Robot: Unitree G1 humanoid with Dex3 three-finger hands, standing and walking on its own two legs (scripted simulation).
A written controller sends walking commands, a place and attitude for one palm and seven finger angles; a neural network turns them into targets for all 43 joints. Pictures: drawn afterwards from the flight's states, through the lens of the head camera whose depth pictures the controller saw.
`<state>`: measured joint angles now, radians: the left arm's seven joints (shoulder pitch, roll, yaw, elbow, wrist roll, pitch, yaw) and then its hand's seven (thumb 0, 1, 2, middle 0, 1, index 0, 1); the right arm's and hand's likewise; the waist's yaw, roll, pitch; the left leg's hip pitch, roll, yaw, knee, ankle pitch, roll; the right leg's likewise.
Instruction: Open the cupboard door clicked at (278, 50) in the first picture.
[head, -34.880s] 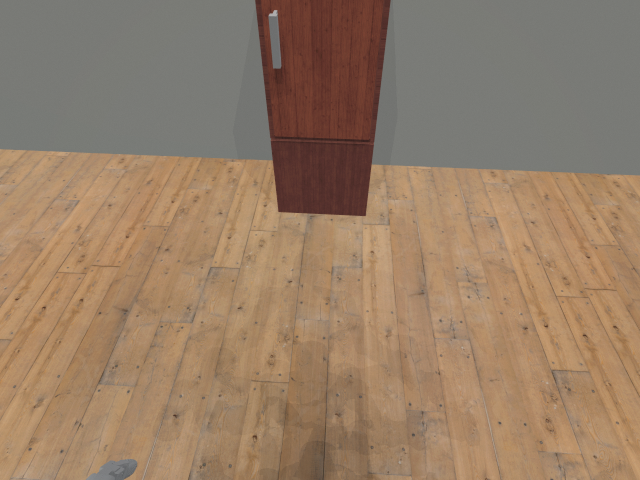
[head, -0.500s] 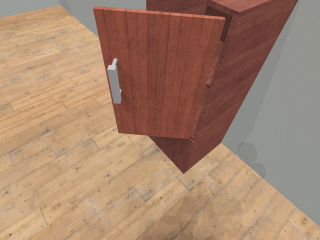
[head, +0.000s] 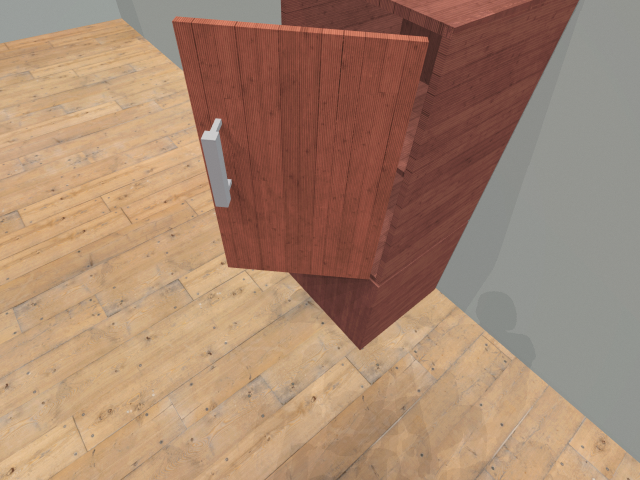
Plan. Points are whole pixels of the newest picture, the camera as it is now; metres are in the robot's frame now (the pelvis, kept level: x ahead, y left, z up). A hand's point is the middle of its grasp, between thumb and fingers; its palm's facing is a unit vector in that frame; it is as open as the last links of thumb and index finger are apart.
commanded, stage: come to a stop and stand still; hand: left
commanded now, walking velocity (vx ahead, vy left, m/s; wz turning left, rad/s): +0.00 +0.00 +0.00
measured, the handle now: (220, 164) +0.61 +0.23 +0.02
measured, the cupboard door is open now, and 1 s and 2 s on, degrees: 46 46 46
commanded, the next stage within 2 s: look again from close up in 0.76 s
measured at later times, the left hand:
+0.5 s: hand out of the picture +0.02 +0.25 -0.16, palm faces +0.02 -0.95 -0.30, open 7.4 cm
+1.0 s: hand out of the picture -0.04 +0.21 -0.16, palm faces +0.00 -0.97 -0.26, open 7.4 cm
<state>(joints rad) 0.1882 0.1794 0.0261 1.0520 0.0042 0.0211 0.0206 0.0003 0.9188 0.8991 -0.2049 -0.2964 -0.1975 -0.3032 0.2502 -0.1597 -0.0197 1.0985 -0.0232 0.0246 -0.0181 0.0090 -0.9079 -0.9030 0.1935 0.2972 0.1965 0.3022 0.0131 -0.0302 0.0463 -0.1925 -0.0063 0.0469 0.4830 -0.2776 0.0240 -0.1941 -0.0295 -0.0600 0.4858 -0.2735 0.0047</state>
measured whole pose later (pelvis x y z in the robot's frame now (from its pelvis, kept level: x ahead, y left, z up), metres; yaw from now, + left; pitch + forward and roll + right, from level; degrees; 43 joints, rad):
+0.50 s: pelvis -0.04 +0.02 +0.00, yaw +0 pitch -4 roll +0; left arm 0.24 0.29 0.00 0.99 0.02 0.00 0.01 0.00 0.91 0.90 -0.20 -0.30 -0.20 -0.30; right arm 0.19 -0.28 -0.02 0.97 -0.03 -0.01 0.00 0.01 -0.90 -0.90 0.20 0.30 0.20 0.30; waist 0.01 0.00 0.00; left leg -0.20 -0.03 0.06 0.47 -0.21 0.06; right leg -0.20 -0.06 -0.04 0.47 -0.21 0.02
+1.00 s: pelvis -0.05 +0.00 +0.00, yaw +0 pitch -3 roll +0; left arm 0.27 0.25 -0.01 1.08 0.02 0.00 0.01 0.00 0.91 0.90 -0.20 -0.30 -0.20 -0.30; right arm 0.26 -0.25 -0.01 1.10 -0.02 0.00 0.00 0.01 -0.90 -0.90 0.20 0.30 0.20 0.30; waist 0.00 0.00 0.02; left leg -0.21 -0.01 0.04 0.40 -0.15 0.03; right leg -0.21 -0.04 -0.07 0.41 -0.16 0.00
